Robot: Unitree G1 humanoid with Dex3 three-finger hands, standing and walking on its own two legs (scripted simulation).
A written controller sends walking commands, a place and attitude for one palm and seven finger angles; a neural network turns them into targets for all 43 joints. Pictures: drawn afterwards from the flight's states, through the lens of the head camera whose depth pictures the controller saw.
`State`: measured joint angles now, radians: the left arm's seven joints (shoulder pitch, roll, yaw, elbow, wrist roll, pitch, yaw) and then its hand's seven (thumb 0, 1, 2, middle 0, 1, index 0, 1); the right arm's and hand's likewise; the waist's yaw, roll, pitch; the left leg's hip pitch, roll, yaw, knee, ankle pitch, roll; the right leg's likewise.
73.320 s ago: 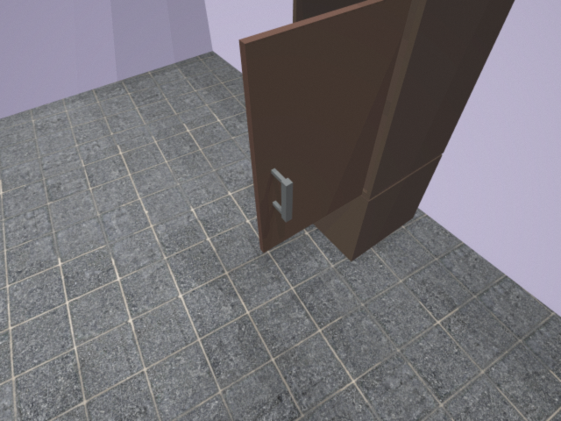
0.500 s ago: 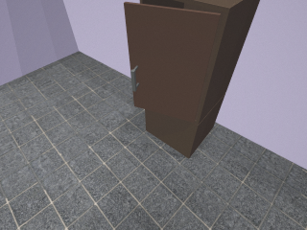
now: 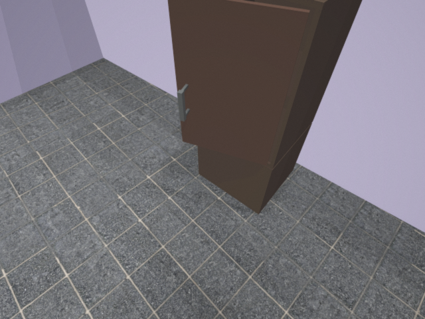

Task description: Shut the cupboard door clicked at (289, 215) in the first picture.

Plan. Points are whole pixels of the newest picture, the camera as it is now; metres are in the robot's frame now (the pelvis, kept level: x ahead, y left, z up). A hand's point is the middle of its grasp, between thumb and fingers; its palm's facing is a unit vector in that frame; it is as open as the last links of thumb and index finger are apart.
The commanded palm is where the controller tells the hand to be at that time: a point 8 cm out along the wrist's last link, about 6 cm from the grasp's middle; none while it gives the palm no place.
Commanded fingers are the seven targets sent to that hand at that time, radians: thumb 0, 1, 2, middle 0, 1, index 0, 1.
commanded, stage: look to check the result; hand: left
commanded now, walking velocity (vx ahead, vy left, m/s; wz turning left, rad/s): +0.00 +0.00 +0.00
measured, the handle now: (184, 103) +0.83 +0.14 -0.11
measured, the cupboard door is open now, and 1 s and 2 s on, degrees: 18 18 18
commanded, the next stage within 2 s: turn to face it in 0.32 s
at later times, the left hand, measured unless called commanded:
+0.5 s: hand out of the picture +0.06 +0.21 -0.17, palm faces -0.01 -0.96 -0.29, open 7.4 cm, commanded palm none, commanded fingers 0.00 0.90 0.90 -0.20 -0.30 -0.20 -0.30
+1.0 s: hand out of the picture +0.06 +0.17 -0.19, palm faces -0.13 -0.96 -0.23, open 7.4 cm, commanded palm none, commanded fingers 0.00 0.90 0.90 -0.20 -0.30 -0.20 -0.30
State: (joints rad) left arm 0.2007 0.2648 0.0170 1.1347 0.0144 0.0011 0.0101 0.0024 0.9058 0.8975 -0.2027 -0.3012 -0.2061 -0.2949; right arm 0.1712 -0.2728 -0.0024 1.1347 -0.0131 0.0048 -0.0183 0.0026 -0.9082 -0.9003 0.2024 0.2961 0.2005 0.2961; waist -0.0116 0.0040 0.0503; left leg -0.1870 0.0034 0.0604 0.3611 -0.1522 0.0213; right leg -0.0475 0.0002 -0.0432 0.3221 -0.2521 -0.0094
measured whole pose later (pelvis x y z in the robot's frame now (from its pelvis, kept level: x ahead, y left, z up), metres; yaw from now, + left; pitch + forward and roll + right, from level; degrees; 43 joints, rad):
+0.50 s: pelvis +0.02 -0.01 +0.00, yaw +0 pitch -1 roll +0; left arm 0.18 0.26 0.01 1.13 0.02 0.00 0.01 0.00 0.91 0.90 -0.20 -0.30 -0.21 -0.29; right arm 0.14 -0.28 0.00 1.13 -0.01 0.00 -0.02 0.00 -0.91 -0.90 0.20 0.30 0.20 0.30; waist -0.01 0.01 0.03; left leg -0.15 0.01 0.06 0.34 -0.17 0.01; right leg -0.01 0.00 -0.04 0.30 -0.27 -0.02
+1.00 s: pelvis +0.00 -0.01 -0.02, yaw -11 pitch +0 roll +1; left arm 0.23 0.18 0.07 1.00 0.03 0.06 0.00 0.00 0.91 0.90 -0.20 -0.30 -0.21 -0.29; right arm 0.23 -0.19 -0.04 1.05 -0.03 0.04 -0.04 0.00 -0.91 -0.90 0.20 0.30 0.20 0.30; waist 0.00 0.00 0.09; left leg -0.28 0.09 0.22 0.58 -0.30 0.00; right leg -0.27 0.03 0.02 0.70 -0.41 -0.02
